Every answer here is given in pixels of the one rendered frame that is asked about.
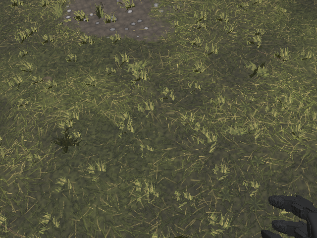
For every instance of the right robot hand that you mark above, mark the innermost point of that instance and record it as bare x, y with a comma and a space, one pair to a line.
299, 206

